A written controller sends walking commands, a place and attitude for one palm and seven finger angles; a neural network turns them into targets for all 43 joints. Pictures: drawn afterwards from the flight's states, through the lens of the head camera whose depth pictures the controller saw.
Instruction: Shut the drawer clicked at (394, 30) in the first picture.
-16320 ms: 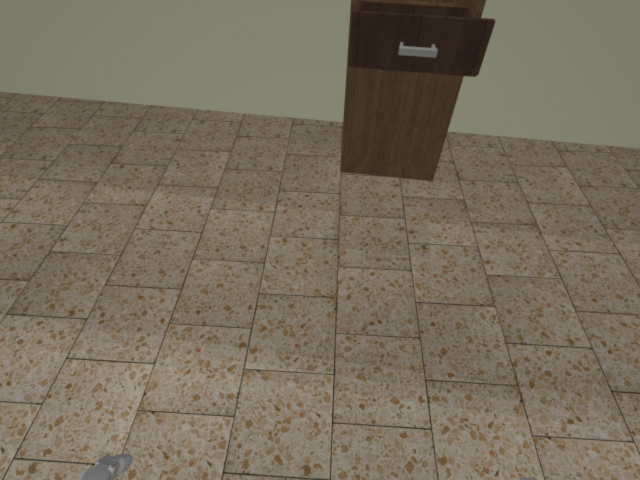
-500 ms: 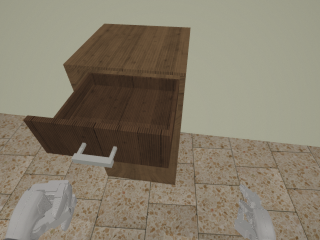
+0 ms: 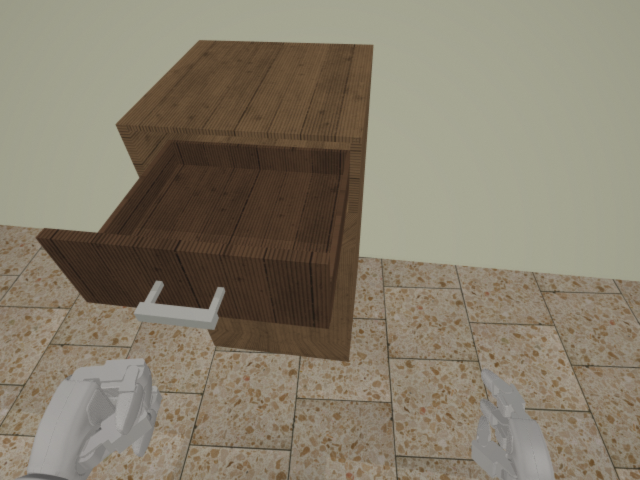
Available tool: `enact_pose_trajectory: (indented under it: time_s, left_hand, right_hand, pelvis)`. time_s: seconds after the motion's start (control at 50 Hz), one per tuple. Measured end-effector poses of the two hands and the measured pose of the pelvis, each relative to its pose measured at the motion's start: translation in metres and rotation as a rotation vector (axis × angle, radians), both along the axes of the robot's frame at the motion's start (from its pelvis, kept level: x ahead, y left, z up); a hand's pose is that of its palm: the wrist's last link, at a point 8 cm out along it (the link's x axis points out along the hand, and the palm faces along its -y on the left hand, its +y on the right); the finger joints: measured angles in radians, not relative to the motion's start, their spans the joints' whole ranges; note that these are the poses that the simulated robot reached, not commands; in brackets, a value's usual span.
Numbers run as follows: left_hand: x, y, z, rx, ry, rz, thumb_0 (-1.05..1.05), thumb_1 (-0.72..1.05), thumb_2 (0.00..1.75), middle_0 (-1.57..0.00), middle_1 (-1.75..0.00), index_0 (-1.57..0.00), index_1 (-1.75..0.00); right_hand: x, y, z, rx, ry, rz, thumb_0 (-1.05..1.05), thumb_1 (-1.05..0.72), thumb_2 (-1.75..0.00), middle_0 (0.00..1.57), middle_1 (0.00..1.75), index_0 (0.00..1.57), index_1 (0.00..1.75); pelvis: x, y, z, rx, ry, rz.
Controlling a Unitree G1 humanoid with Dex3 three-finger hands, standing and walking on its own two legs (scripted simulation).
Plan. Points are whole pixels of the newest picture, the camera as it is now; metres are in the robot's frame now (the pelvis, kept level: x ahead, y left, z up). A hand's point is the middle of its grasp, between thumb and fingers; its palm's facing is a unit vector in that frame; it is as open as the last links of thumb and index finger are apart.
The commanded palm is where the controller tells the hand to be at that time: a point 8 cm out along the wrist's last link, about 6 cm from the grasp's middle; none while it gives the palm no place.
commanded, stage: bring the fist close to the handle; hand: left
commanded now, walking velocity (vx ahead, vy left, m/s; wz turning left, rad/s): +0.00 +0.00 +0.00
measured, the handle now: (182, 303) +0.34 +0.24 +0.01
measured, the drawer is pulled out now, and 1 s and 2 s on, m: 0.29 0.29 0.24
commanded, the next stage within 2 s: push the drawer shut in 1.22 s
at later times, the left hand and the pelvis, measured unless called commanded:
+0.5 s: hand (176, 382) +0.21 +0.19 +0.05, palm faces -0.01 -1.00 -0.08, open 3.2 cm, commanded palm +0.18 +0.25 +0.04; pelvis +0.02 -0.01 -0.01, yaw -1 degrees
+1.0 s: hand (189, 380) +0.23 +0.19 +0.02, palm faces -0.05 -1.00 -0.07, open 3.2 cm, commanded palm +0.21 +0.25 +0.01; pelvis +0.00 +0.00 -0.04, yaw -1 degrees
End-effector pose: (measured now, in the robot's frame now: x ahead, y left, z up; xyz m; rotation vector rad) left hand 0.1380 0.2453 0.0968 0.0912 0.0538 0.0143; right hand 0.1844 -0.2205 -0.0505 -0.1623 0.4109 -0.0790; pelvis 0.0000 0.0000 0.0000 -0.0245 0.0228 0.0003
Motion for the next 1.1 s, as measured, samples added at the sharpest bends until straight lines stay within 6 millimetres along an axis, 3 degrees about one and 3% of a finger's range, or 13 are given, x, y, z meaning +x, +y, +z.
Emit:
enact_pose_trajectory:
  time_s: [0.38,0.7,0.86,1.1]
  left_hand:
    - [0.051,0.002,-0.034,-0.005,0.034,-0.019,0.01,0.9,0.9,-1.4,-1.6,-1.39,-1.6]
    - [0.065,-0.004,-0.063,-0.02,0.014,-0.044,0.01,0.9,0.9,-1.4,-1.6,-1.39,-1.6]
    - [0.072,0.005,-0.081,-0.015,0.008,-0.033,0.01,0.9,0.9,-1.4,-1.6,-1.39,-1.6]
    - [0.071,0.003,-0.077,-0.021,0.001,-0.052,0.01,0.9,0.9,-1.4,-1.6,-1.39,-1.6]
  right_hand:
    - [-0.013,-0.026,-0.03,-0.035,0.171,-0.071,0.02,-0.9,-0.9,0.21,0.3,0.2,0.3]
    - [-0.006,-0.02,-0.049,-0.042,0.211,-0.06,0.02,-0.9,-0.9,0.21,0.3,0.2,0.3]
    - [-0.009,-0.014,-0.063,-0.042,0.241,-0.048,0.02,-0.9,-0.9,0.21,0.3,0.2,0.3]
    - [-0.025,-0.014,-0.066,-0.029,0.26,-0.081,0.02,-0.9,-0.9,0.21,0.3,0.2,0.3]
  pelvis:
    - [0.013,-0.007,-0.009,0.009,0.086,-0.01]
    - [0.013,-0.001,-0.026,0.007,0.16,-0.013]
    - [0.007,0.0,-0.038,-0.001,0.19,-0.013]
    - [0.002,0.004,-0.04,-0.006,0.187,-0.018]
